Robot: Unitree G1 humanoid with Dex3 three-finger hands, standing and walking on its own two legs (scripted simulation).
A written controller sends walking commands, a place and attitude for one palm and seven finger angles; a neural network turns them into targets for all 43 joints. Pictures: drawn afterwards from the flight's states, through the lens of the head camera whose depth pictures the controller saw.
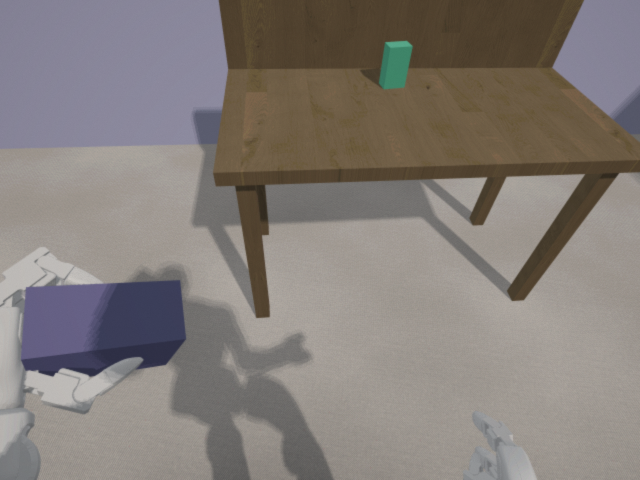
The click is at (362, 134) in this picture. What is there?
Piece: table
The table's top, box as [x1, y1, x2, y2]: [213, 68, 639, 185]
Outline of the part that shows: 213,174 216,185 244,185 632,172 639,171 639,142 552,68 408,68 405,86 403,88 383,89 378,83 380,68 228,69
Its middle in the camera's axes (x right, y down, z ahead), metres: +0.28 -0.36 +1.13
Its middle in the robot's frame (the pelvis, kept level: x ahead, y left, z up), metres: +1.10 -0.22 -0.10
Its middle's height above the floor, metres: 0.68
